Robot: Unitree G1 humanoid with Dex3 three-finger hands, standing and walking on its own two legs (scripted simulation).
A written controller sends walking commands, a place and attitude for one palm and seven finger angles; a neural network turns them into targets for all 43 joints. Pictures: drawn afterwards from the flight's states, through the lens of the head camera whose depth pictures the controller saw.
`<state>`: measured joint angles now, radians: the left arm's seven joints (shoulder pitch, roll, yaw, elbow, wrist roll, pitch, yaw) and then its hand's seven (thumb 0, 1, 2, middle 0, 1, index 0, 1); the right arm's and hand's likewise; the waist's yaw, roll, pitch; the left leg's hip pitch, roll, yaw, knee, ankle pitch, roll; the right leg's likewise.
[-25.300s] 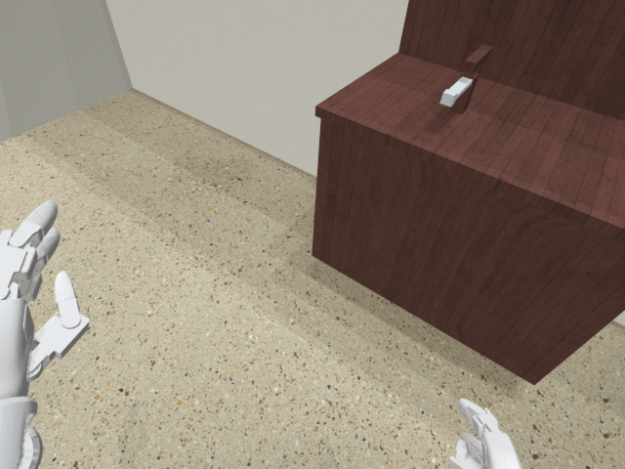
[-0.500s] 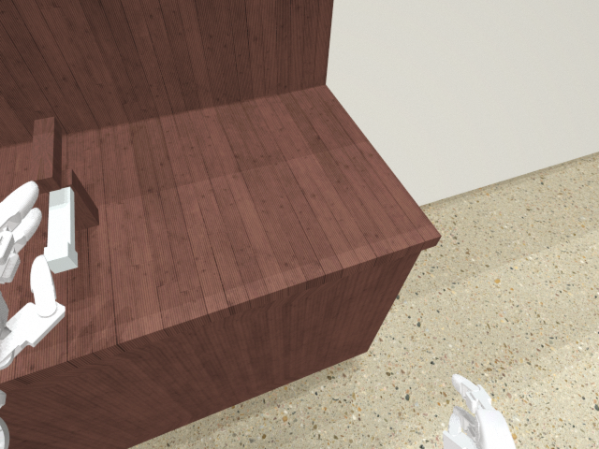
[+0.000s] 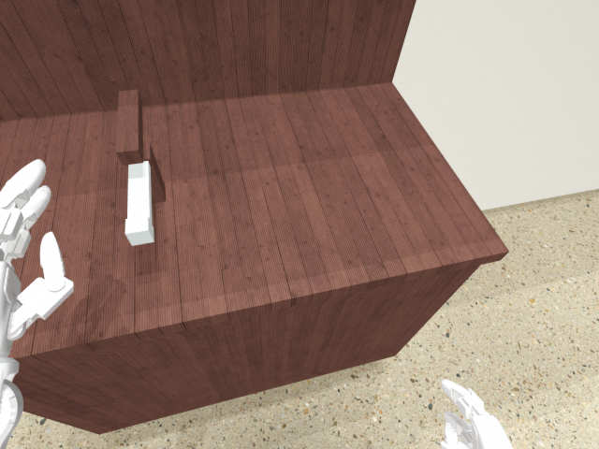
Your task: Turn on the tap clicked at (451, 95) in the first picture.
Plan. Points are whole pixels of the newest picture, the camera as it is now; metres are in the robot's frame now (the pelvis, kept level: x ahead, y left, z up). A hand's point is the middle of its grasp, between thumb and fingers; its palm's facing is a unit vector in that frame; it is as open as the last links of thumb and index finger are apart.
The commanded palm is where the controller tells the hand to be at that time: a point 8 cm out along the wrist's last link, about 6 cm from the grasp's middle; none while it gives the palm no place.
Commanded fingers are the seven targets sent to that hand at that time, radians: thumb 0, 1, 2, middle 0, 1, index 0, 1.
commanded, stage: come to a stop and stand still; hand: left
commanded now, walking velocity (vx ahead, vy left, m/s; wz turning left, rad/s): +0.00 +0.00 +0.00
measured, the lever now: (139, 230) +0.35 +0.26 +0.06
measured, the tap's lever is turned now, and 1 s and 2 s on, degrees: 0 0 0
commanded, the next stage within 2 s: look again from close up in 0.28 s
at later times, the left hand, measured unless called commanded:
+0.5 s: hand (56, 293) +0.21 +0.25 +0.16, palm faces +0.35 -0.87 -0.35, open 7.4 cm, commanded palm +0.15 +0.28 +0.18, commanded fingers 0.00 0.90 0.90 -0.20 -0.30 -0.20 -0.30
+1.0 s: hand (47, 332) +0.18 +0.24 +0.16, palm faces +0.38 -0.87 -0.31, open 7.4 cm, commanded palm +0.12 +0.27 +0.18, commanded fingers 0.00 0.90 0.90 -0.20 -0.30 -0.20 -0.30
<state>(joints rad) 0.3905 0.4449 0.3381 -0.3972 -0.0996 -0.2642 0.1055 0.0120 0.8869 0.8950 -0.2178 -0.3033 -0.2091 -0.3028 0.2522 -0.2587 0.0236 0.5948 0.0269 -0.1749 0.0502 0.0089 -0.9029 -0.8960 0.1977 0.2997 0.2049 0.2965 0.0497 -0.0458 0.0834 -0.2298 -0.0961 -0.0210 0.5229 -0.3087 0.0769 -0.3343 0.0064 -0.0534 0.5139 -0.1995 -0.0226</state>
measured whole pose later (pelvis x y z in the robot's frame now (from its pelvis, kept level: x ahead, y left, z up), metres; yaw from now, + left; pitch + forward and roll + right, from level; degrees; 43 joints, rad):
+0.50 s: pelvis -0.01 +0.00 +0.00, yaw +1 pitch +0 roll +0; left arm 0.43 0.43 0.35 -0.44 -0.14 -0.24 0.09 0.01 0.89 0.90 -0.21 -0.30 -0.21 -0.30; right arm 0.23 -0.23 0.01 0.58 0.05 -0.14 0.05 0.01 -0.90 -0.90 0.20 0.30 0.21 0.30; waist 0.03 -0.03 0.06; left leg -0.21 -0.10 -0.04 0.50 -0.29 0.07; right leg -0.31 0.00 -0.07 0.49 -0.18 -0.03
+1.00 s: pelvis -0.03 -0.01 +0.01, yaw +2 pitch -1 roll +0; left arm 0.43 0.40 0.32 -0.40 -0.14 -0.24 0.11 0.01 0.89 0.90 -0.21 -0.30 -0.21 -0.30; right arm 0.22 -0.22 0.01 0.61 0.05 -0.18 0.02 0.01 -0.90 -0.90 0.20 0.30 0.20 0.30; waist 0.03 -0.02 0.05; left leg -0.21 -0.09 -0.06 0.47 -0.24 0.06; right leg -0.28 0.01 -0.09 0.40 -0.11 -0.04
